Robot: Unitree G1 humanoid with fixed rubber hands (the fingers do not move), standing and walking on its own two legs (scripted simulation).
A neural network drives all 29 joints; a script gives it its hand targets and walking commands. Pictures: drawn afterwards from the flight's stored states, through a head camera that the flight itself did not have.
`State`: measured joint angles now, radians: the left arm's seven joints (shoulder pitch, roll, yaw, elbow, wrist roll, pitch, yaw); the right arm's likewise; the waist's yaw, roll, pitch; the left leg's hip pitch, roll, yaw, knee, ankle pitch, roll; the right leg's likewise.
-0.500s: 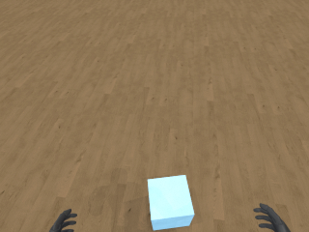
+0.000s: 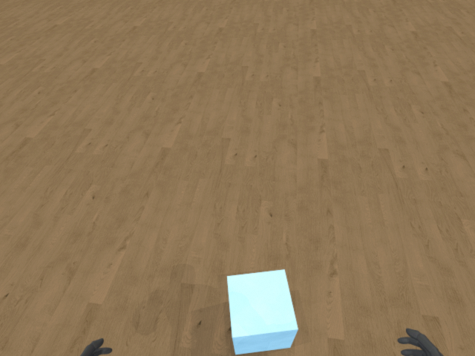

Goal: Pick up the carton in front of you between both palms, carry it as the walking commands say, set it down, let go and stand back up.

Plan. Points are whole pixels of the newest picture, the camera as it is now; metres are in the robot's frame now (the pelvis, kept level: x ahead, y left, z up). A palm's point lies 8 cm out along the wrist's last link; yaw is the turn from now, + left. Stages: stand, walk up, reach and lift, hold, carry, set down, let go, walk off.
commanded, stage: stand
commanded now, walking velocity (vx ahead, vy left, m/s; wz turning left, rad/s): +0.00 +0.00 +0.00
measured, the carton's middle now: (259, 312) +0.39 -0.03 -0.65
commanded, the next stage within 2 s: none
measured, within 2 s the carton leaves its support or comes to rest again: neither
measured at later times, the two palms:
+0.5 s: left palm out of the picture +0.08 +0.31 -0.10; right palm out of the picture +0.08 -0.31 -0.10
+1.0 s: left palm out of the picture +0.08 +0.31 -0.10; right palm out of the picture +0.08 -0.31 -0.10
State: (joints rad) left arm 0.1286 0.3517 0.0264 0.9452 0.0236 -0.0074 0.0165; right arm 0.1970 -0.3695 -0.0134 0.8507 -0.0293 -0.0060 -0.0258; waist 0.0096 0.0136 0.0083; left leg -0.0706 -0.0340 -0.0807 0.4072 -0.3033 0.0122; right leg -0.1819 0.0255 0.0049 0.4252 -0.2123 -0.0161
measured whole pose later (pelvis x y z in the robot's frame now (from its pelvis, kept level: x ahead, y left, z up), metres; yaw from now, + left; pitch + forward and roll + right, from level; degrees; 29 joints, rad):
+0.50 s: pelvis -0.01 +0.00 +0.00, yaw +0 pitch -2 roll +0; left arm 0.12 0.38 0.01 1.03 0.01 -0.01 0.01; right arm 0.18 -0.39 0.00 0.96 -0.02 -0.01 -0.02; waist 0.01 0.01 0.02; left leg -0.06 -0.03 -0.08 0.36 -0.26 0.01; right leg -0.17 0.02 0.00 0.37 -0.17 -0.02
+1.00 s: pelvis -0.01 +0.00 +0.00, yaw +0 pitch -2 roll +0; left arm 0.10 0.39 0.00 1.07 0.01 -0.02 0.01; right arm 0.15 -0.40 0.00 1.00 -0.01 -0.01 -0.02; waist 0.01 0.01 0.03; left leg -0.05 -0.03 -0.08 0.34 -0.25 0.01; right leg -0.16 0.02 0.00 0.35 -0.16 -0.02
